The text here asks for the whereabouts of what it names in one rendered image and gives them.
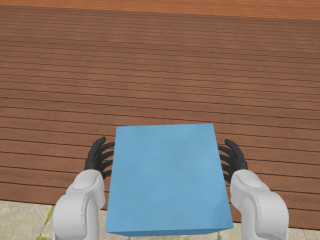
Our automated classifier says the left robot forearm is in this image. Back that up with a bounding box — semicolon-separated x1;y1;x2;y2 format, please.
52;169;106;240

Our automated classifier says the carton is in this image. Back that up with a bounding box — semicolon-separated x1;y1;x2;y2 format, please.
105;123;234;237

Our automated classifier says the left robot hand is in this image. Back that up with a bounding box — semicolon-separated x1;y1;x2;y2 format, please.
84;136;115;180

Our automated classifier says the right robot hand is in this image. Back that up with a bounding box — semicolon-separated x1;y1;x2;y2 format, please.
217;139;248;185

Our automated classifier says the right robot forearm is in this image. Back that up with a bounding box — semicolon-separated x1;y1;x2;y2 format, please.
230;169;289;240

